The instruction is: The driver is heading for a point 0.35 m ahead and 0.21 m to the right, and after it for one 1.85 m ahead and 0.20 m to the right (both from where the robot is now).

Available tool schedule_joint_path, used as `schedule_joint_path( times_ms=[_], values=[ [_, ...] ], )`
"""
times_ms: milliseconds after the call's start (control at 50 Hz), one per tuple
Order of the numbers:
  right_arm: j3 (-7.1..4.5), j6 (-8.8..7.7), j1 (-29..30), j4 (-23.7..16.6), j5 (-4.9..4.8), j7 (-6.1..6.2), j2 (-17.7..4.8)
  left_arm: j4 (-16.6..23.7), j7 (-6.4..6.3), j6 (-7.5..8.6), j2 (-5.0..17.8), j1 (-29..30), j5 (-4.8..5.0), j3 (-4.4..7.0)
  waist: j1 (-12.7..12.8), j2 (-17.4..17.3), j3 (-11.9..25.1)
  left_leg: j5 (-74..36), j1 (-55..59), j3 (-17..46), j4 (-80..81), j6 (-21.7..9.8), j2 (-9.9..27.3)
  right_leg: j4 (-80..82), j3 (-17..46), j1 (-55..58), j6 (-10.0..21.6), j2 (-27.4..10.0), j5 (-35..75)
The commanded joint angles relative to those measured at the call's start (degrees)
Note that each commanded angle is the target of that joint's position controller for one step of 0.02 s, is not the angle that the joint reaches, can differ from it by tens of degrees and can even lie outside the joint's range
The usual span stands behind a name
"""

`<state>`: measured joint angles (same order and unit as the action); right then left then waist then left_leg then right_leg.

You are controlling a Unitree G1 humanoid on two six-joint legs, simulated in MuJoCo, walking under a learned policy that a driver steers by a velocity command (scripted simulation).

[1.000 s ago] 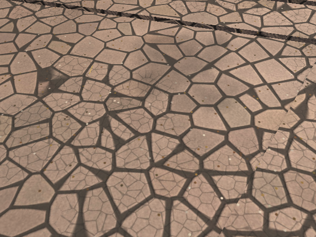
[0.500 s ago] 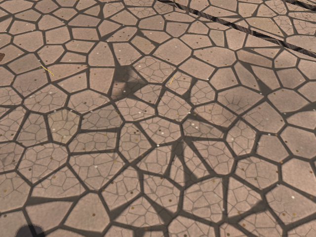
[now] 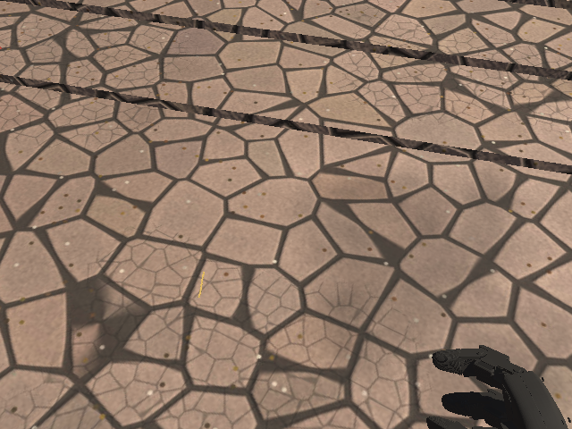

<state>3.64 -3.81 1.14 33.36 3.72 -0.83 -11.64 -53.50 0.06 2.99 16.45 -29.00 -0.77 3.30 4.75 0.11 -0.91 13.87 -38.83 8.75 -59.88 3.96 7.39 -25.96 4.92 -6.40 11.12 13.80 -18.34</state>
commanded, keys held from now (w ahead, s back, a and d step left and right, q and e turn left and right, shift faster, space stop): w+e+shift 0.18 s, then e+shift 0.26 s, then q+shift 0.56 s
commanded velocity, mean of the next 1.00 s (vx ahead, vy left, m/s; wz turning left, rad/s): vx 0.41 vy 0.00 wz -0.29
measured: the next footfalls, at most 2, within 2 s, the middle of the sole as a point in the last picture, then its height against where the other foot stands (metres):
left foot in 0.16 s outside the picture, level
right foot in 0.54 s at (359, 401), level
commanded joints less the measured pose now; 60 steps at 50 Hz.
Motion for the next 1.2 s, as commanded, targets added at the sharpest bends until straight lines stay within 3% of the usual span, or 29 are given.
schedule_joint_path(
  times_ms=[20, 100, 120, 160, 180, 200, 220, 260, 300, 320, 340, 380, 440, 480, 540, 560, 580, 600, 640, 720, 840, 940, 960, 980, 1000, 1020, 1060, 1120, 1200],
  values=[
    [-1.31, 0.45, 4.2, -4.3, -2.02, -0.26, -5.7, 6.1, 0.44, 2.62, 9.9, 6.2, 0.95, 2.80, -1.7, -2.3, -5.8, -14.1, 14.6, -8.9, 18.2, 0.6, -2.8, 16.6, 16.1, -19.0, 5.4, -10.9, 18.0],
    [-2.60, -0.15, 2.5, -4.4, -2.40, 0.65, -8.6, 5.9, 0.95, 2.23, 11.8, 4.0, 0.92, 4.03, 0.0, 2.3, 0.4, -15.4, 20.5, -8.9, 29.7, -1.6, -7.5, 7.4, 17.4, -4.0, 1.2, -12.7, 36.6],
    [-3.77, -0.46, -2.1, -3.0, -2.36, 1.23, -11.1, 6.1, 0.83, 2.27, 12.9, 4.5, 0.65, 4.30, -2.2, 2.6, 4.2, -11.3, 25.9, -8.6, 30.4, -2.3, -9.1, 0.8, 17.5, -1.2, -0.3, -12.7, 44.2],
    [-7.01, -1.22, -25.1, 2.5, -2.11, 2.83, -17.2, 8.1, 1.00, 2.94, 13.8, 11.6, 0.19, 4.44, -15.8, 1.9, 15.4, -2.0, 50.5, -5.3, 27.7, -4.0, -4.4, -25.3, 15.1, -10.4, -2.9, -10.0, 40.0],
    [-8.36, -1.40, -37.1, 5.3, -0.39, 3.69, -20.9, 10.9, 0.52, 3.57, 3.7, 14.3, -0.45, 1.80, -18.0, -10.5, 20.9, 17.3, 62.3, 9.7, 29.4, -3.9, 10.6, -45.0, 10.3, -21.9, -2.3, -6.7, -3.8],
    [-9.18, -1.03, -28.0, 3.7, 1.02, 3.10, -24.9, 15.0, 0.51, 3.13, 0.9, 5.8, 2.92, 0.20, -7.9, -28.3, 25.2, 22.2, 64.6, 45.1, 44.9, -10.2, 22.8, -56.6, 4.3, -35.9, -4.4, -4.4, -11.5],
    [-8.56, -0.61, -19.9, 1.5, 0.74, 2.54, -17.5, 12.1, -0.44, 1.40, 6.3, 9.2, 0.74, 0.63, -7.8, -13.1, 14.9, 21.6, 56.0, 37.9, 44.9, -11.7, 19.5, -58.5, 2.1, -40.1, -4.6, -10.5, -4.9],
    [-6.52, -0.37, -17.1, 2.9, 0.50, 1.83, -9.8, 12.1, 0.41, -0.18, 7.1, 15.3, -0.43, 1.42, -7.3, -1.5, 5.1, -14.5, 43.8, 13.1, 40.1, -10.8, 13.5, -53.3, -0.7, -37.3, -6.9, -14.2, -0.2],
    [-5.85, -0.78, -22.1, 7.2, -1.16, 1.63, -8.1, 14.2, 1.80, -2.03, 4.7, 17.5, -1.30, 1.20, -6.2, -5.8, 3.4, -35.4, 40.5, 0.4, 38.1, -8.5, 10.1, -49.5, -1.4, -36.5, -8.0, -16.0, -2.6],
    [-7.23, -1.81, -14.5, 5.2, -4.61, 2.17, -8.8, 16.4, 0.99, -1.96, 4.7, 16.0, 5.48, 1.67, -4.2, -12.0, 1.7, -35.4, 39.6, -2.9, 39.8, -8.3, 6.9, -47.3, 0.2, -36.7, -9.0, -19.1, -0.6],
    [-7.16, -2.15, -11.4, 5.0, -5.43, 2.60, -8.5, 17.5, 0.98, -2.36, 4.5, 18.5, 6.06, 1.04, -3.9, -10.7, 0.4, -34.1, 36.6, -5.7, 42.2, -8.6, 7.2, -42.8, -1.1, -36.9, -9.8, -19.4, 0.3],
    [-8.14, -1.96, -8.1, 4.8, -4.97, 3.40, -11.4, 20.8, 1.62, -2.32, 3.5, 22.5, 3.57, 0.25, -3.4, -7.2, -1.9, -35.6, 30.6, -10.8, 45.3, -9.8, 7.3, -30.1, -4.5, -32.8, -11.4, -19.3, 6.0],
    [-9.60, -1.49, -6.9, 4.8, -4.85, 4.24, -15.9, 20.0, 3.53, -1.92, 3.8, 20.7, 2.19, 0.27, -2.7, -5.3, 1.3, -39.2, 28.9, -19.1, 42.5, -7.8, 4.1, -14.8, -9.1, -18.7, -10.7, -15.5, 20.2],
    [-10.09, -1.95, -10.8, 6.0, -6.23, 4.01, -18.0, 20.3, 4.32, -1.85, 5.8, 20.3, 1.21, 1.06, -2.1, -4.9, 3.5, -49.8, 29.9, -18.5, 37.0, -7.7, 4.3, -11.5, -9.8, -11.2, -8.0, -11.8, 18.6],
    [-9.26, -1.88, -12.3, 6.8, -6.98, 2.91, -17.3, 18.5, 3.02, -1.36, 10.2, 11.5, 0.09, 3.16, 4.7, -1.4, 8.0, -43.0, 26.9, -18.0, 16.9, -6.7, 2.7, -0.7, -5.7, 6.1, -1.6, -11.0, 29.4],
    [-7.14, -1.48, -16.9, 6.4, -3.57, 2.22, -11.2, 18.2, 1.46, -1.27, 13.3, 12.3, -0.65, 2.76, 0.9, 13.4, 12.0, 11.0, 15.1, -18.2, -4.6, -4.2, -3.8, -5.2, 6.2, 19.0, 3.2, -23.4, 66.8],
    [-5.29, -1.09, -27.2, 7.9, -4.53, 0.80, -10.8, 20.8, 0.80, -0.67, 11.7, 15.1, -2.95, 0.84, -2.5, 17.0, 30.2, 30.5, 6.2, -5.2, -22.1, -2.3, -7.7, -8.1, 28.9, 32.9, 18.3, -43.4, 79.3],
    [-7.07, -0.35, -22.7, 9.4, -6.55, 0.39, -18.0, 21.5, 0.93, -1.27, 8.1, 13.8, -2.56, 0.40, 2.0, 5.6, 31.7, 26.9, 8.3, 2.0, -22.5, -2.1, -6.6, -4.8, 22.9, 26.1, 15.5, -38.9, 67.9],
    [-7.06, 1.18, -15.6, 7.6, -6.39, 1.24, -15.7, 19.2, 1.40, -0.61, 6.7, 20.8, 0.37, -0.20, -2.0, -1.1, 16.7, 22.3, 5.0, -1.0, -11.9, -0.7, -2.1, -0.4, 13.0, 11.8, 8.7, -33.2, 48.9],
    [-7.80, 5.04, -21.2, 9.0, -5.53, 2.77, -13.3, 17.7, -0.11, -1.16, 8.0, 27.3, -0.99, 0.89, -7.7, 5.2, 8.8, 16.5, 15.1, -7.4, -7.6, 3.0, -2.3, 6.8, 1.0, -9.9, 6.5, -29.8, 40.9],
    [-7.44, 6.58, -14.4, 5.2, -4.90, 2.10, -10.1, 16.3, -2.93, -2.55, 6.6, 28.6, -0.71, 1.71, -5.9, 6.4, 8.0, 3.8, 16.4, -10.2, 5.8, 1.1, -0.1, 8.8, -7.4, -10.1, 3.3, -30.7, 19.9],
    [-8.99, 6.79, -17.4, 5.0, -4.12, 0.34, -11.4, 14.4, -2.97, -3.42, 6.5, 28.5, 2.02, 2.61, -8.3, 4.9, 7.0, 0.3, 23.9, -14.3, 22.9, -4.6, -3.5, -0.8, -11.5, -7.8, -3.6, -31.0, 12.7],
    [-9.95, 6.57, -19.5, 5.6, -3.43, 0.58, -13.4, 13.0, -2.72, -3.75, 4.4, 25.7, 2.38, 2.44, -8.4, -1.3, 4.3, -5.9, 26.5, -10.3, 29.8, -7.2, -3.9, -9.9, -14.5, -11.6, -7.6, -27.1, 4.7],
    [-11.84, 5.96, -20.2, 4.0, -3.19, 1.53, -21.2, 13.9, -2.56, -4.30, 2.9, 23.5, 0.37, 2.31, -6.2, -20.5, -0.3, -28.1, 29.7, 11.6, 36.7, -13.7, 9.1, -29.4, -18.4, -26.5, -13.9, -18.8, -15.2],
    [-11.77, 4.46, -19.8, 2.0, -1.47, 0.99, -23.9, 17.4, -2.73, -4.09, 3.7, 30.2, -0.87, 2.26, -7.8, -20.8, 2.4, -28.9, 29.5, 25.6, 41.1, -23.0, 13.5, -41.2, -6.3, -35.9, -15.0, -11.4, -21.6],
    [-11.91, 3.18, -19.2, 1.9, -1.02, 0.32, -22.7, 17.7, -2.93, -3.97, 5.1, 32.0, 0.02, 2.64, -8.6, -14.0, 4.2, -20.3, 30.7, 23.2, 42.8, -22.6, 12.4, -44.8, -1.6, -37.9, -13.6, -12.2, -17.8],
    [-11.29, 2.86, -13.6, 0.9, -3.90, 1.10, -18.7, 16.0, -3.57, -3.67, 6.4, 30.2, 0.38, 3.37, -5.1, -7.2, 3.6, -14.5, 31.0, 16.4, 41.0, -16.6, 7.3, -41.9, 0.9, -38.1, -12.4, -14.3, -7.2],
    [-10.41, 4.08, -12.3, -1.1, -4.59, 2.93, -15.6, 15.4, -3.22, -2.94, 5.5, 29.1, 0.29, 3.37, -4.2, -7.2, 7.9, -21.2, 31.2, 12.8, 38.5, -14.7, 3.8, -39.2, 1.5, -33.1, -13.7, -12.5, -0.9],
    [-11.20, 4.90, -14.7, -2.1, -4.94, 4.12, -16.6, 15.4, -2.67, -2.10, 3.5, 30.6, 0.86, 2.33, -5.4, -6.6, 9.2, -22.4, 36.0, 15.4, 36.9, -14.7, 2.1, -27.6, 3.3, -33.2, -15.4, -10.3, 1.0]
  ],
)
Over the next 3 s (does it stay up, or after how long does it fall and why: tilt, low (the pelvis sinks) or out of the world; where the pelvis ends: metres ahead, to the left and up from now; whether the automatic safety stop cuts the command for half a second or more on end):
stays up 1.74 -0.34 0.04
